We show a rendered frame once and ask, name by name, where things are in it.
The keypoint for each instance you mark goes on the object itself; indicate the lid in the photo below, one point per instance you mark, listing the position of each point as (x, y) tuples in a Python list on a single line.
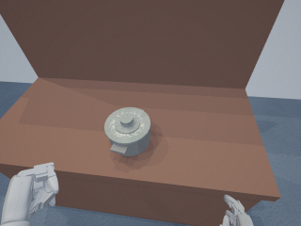
[(126, 135)]

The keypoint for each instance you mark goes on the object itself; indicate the knob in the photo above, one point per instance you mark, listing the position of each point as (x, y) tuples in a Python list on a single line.
[(126, 119)]

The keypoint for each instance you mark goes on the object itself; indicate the table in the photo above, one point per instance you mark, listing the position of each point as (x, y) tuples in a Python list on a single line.
[(186, 63)]

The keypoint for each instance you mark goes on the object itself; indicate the robot right hand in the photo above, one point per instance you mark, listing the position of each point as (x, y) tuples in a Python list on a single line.
[(239, 217)]

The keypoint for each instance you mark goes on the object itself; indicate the robot left hand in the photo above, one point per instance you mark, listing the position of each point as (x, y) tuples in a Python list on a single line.
[(41, 181)]

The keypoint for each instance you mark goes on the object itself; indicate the pot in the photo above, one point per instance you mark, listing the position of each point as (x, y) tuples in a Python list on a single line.
[(131, 149)]

